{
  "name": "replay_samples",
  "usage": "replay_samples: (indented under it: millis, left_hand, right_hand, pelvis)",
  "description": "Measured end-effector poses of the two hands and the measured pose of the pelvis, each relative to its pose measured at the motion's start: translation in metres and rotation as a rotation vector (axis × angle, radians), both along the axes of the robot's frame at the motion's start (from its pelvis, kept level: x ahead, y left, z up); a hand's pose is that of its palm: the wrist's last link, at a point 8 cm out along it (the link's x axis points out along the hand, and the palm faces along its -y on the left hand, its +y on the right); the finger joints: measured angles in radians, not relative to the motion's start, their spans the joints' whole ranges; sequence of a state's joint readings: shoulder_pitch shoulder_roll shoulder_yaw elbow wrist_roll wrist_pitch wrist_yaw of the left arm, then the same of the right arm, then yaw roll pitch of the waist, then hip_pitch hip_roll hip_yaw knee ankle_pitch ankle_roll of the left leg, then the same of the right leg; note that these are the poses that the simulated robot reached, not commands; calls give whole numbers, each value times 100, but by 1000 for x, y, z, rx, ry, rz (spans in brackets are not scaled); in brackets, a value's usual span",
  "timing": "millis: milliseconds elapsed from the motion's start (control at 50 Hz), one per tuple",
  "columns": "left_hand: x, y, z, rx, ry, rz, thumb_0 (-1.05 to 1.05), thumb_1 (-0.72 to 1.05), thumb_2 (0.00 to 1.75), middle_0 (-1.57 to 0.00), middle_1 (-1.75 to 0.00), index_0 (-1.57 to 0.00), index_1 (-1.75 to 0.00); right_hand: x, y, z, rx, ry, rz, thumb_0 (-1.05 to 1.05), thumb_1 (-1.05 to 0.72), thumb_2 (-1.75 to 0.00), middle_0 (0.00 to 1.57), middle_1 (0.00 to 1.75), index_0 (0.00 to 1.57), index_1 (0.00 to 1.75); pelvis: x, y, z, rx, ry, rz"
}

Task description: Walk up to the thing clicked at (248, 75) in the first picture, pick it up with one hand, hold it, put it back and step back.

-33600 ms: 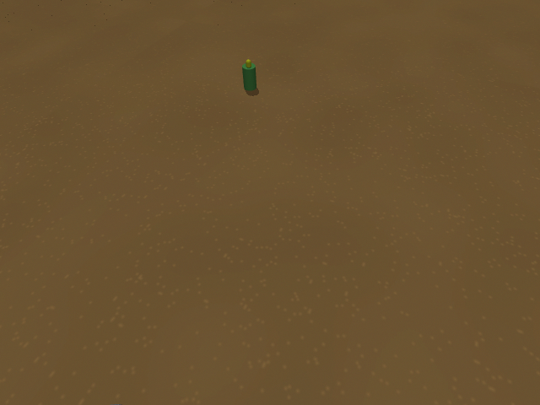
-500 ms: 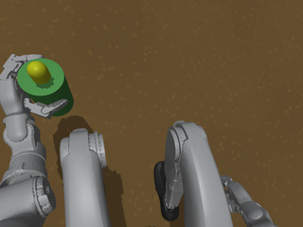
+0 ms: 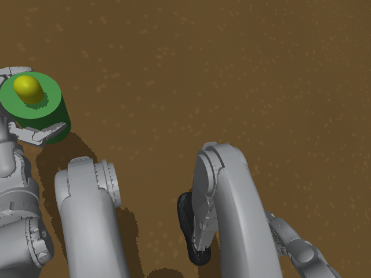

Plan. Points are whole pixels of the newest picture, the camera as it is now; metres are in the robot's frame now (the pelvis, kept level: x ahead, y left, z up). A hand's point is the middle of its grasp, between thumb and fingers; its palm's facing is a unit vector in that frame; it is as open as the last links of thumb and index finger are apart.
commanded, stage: lower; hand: left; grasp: from the side
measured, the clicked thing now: (39, 108) +0.43 +0.26 -0.10
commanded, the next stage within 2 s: loosen in 1.22 s
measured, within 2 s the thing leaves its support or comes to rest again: rests again in 1.34 s
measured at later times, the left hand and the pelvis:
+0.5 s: hand (40, 114) +0.43 +0.27 -0.15, palm faces +0.29 -0.96 +0.02, open 11.9 cm; pelvis -0.01 +0.01 -0.01, yaw -3 degrees
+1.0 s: hand (43, 117) +0.43 +0.27 -0.17, palm faces +0.31 -0.95 +0.02, open 11.9 cm; pelvis -0.01 +0.01 -0.01, yaw -5 degrees
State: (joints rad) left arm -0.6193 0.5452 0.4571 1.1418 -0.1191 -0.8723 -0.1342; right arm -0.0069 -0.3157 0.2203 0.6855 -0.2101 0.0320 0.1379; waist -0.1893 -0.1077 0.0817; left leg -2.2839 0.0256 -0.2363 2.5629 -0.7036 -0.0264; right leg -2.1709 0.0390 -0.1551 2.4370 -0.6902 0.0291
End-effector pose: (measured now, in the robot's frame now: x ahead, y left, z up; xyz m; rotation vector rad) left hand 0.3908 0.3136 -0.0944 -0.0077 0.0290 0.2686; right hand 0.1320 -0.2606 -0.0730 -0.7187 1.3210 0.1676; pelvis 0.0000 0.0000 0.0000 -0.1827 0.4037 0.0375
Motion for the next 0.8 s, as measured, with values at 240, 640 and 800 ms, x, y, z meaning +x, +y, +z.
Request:
replay_samples:
  millis: [240, 640, 800]
  left_hand:
    - [4, -2, -35, -23, 10, 19, 1, -59, 101, -65, -93, -63, -90]
    - [6, 0, -64, -23, 12, 28, 0, -56, 98, -65, -91, -64, -88]
    - [6, -1, -70, -19, 12, 32, 0, -55, 98, -65, -90, -64, -88]
  right_hand:
    - [7, 0, 12, -58, 9, 114, 0, -93, -91, 20, 30, 21, 30]
    - [-1, 11, 24, -123, 54, 226, 0, -93, -91, 20, 30, 21, 30]
    - [-4, 15, 28, -139, 60, 252, -1, -92, -91, 21, 30, 21, 30]
  pelvis:
    - [-2, 1, -6, -28, -54, -18]
    - [-9, 8, -11, -77, -125, -38]
    - [-11, 10, -12, -93, -146, -44]
